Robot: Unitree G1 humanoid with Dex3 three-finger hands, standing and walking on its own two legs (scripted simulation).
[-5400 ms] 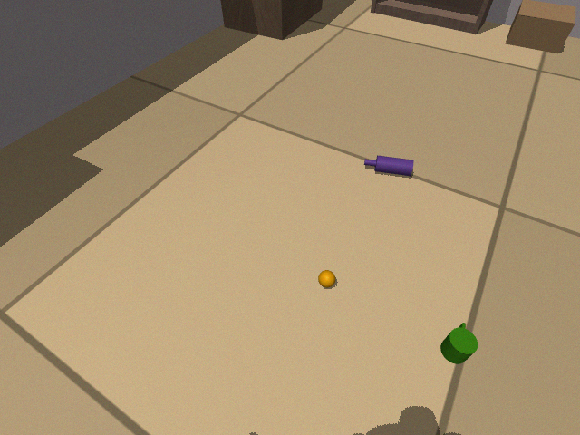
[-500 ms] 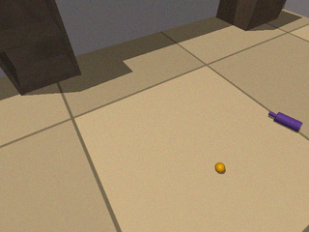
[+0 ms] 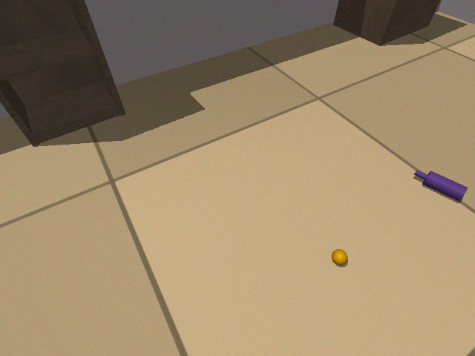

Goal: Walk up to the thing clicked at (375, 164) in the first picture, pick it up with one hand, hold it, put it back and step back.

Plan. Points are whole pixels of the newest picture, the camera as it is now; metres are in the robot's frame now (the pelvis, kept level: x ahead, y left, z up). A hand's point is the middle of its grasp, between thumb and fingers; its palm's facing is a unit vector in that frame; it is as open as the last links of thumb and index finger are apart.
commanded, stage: stand
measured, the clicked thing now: (438, 182) +1.05 -1.08 -0.74
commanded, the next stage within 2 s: walk up in 0.24 s
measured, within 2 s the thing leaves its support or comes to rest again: neither
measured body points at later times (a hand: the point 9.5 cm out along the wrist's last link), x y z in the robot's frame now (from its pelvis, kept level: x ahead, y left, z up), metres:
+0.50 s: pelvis +0.05 +0.03 -0.01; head +0.06 +0.04 +0.44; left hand +0.06 +0.36 -0.14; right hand +0.13 -0.30 -0.12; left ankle +0.10 +0.16 -0.74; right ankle -0.01 -0.12 -0.75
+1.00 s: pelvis +0.24 +0.03 -0.03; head +0.27 +0.00 +0.42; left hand +0.36 +0.34 -0.12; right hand +0.25 -0.29 -0.16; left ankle +0.12 +0.17 -0.74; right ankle +0.34 -0.09 -0.75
